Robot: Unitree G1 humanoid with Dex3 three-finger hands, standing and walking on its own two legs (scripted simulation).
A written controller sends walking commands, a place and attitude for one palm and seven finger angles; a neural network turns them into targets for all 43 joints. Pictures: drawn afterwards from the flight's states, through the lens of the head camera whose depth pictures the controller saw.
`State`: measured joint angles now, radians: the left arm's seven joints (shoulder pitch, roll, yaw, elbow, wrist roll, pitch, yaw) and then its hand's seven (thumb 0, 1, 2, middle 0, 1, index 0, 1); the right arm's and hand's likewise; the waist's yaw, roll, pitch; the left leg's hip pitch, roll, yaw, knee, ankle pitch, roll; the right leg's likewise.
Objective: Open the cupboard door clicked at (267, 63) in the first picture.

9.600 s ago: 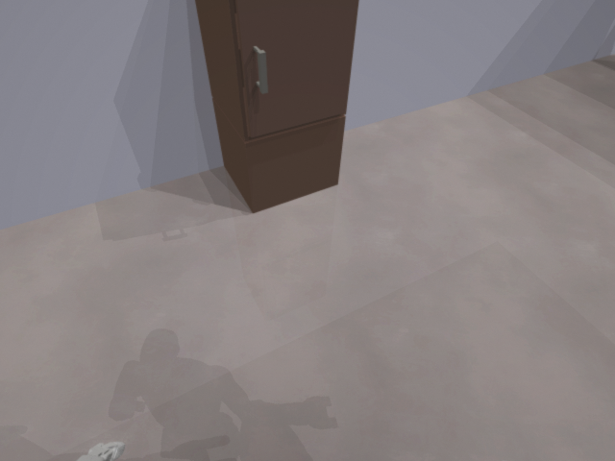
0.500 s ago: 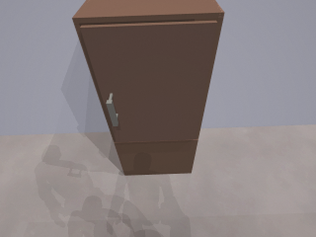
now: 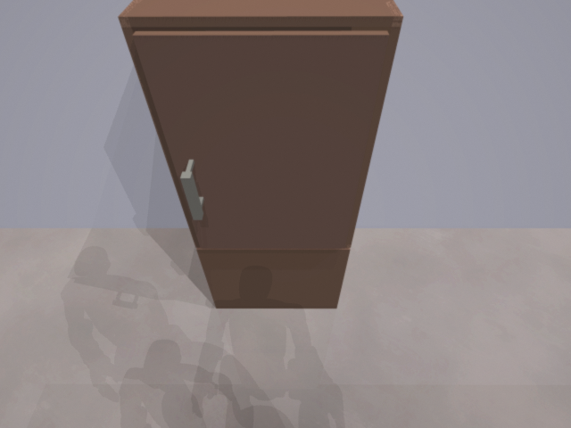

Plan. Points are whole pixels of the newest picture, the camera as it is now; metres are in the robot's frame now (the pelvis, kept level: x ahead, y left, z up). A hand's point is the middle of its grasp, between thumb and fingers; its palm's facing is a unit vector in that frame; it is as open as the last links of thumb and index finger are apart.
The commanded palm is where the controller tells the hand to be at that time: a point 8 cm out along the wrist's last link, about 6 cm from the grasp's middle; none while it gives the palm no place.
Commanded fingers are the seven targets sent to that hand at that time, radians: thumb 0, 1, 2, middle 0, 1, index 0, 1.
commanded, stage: shuffle to correct the standing spot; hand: left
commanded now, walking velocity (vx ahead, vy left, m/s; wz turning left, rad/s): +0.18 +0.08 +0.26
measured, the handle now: (194, 190) +0.61 +0.25 -0.08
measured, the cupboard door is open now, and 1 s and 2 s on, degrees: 0 0 0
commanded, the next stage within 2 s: come to a stop and stand still in 0.22 s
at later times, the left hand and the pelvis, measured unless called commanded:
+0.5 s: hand (186, 421) +0.16 +0.18 -0.16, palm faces +0.06 -0.97 -0.24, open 7.3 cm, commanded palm none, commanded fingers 0.00 0.90 0.90 -0.20 -0.30 -0.20 -0.30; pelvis +0.09 -0.01 +0.00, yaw +3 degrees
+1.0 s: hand out of the picture +0.06 +0.19 -0.17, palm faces +0.16 -0.96 -0.23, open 7.3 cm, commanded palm none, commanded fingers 0.00 0.90 0.90 -0.20 -0.30 -0.20 -0.30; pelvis +0.05 -0.01 +0.00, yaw +4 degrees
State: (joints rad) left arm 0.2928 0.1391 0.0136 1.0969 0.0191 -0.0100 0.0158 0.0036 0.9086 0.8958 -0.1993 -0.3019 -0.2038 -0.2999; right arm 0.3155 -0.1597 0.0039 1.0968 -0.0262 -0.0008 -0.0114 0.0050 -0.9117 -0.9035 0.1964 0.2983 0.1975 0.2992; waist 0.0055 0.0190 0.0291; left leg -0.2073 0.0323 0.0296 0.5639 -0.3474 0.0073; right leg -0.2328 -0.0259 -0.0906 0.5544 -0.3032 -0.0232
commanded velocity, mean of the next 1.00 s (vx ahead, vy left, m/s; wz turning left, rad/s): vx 0.04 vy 0.05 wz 0.00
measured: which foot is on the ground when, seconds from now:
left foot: down 0.00-0.50, up 0.52-0.92, down 0.94-1.00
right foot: down 0.00-0.14, up 0.16-0.48, down 0.50-0.96, up 0.98-1.00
